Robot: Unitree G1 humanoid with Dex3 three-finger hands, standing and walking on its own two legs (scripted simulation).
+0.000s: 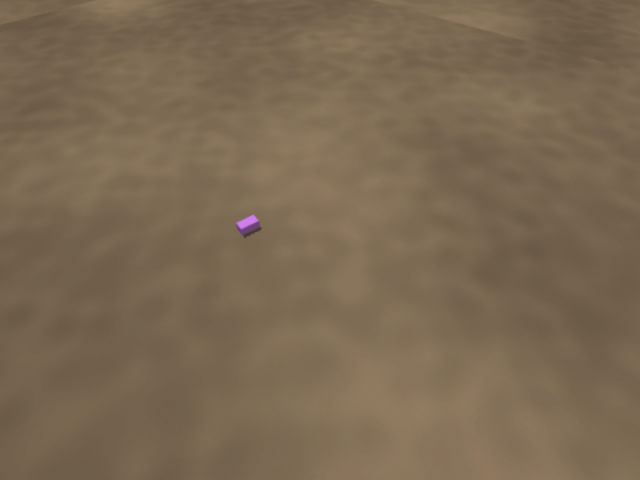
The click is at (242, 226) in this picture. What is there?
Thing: small brick
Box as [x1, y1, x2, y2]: [236, 215, 259, 234]
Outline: 253,215 236,223 237,229 242,234 259,226 258,220
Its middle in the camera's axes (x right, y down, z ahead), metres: -0.32 -0.08 +1.74
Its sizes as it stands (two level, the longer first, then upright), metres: 0.088 0.048 0.040
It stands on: the floor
